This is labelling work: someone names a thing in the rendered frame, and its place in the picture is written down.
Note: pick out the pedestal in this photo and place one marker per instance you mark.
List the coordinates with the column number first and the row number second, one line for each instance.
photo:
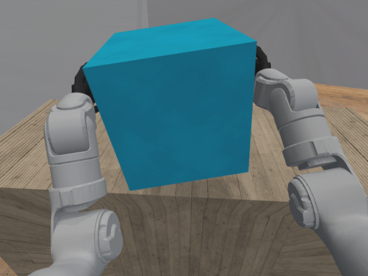
column 233, row 225

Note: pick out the right robot hand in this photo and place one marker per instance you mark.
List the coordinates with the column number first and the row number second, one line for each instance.
column 261, row 61

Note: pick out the robot left forearm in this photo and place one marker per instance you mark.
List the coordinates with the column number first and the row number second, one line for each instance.
column 71, row 145

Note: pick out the left robot hand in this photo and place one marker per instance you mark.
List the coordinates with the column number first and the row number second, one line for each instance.
column 81, row 86

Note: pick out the carton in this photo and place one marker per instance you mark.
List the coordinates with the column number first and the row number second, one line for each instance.
column 176, row 101

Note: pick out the left robot upper arm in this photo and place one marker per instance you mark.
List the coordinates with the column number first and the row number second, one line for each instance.
column 84, row 243

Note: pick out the right robot upper arm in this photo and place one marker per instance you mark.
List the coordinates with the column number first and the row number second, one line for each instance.
column 332, row 203

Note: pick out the robot right forearm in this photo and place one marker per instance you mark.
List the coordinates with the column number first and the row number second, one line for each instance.
column 300, row 120

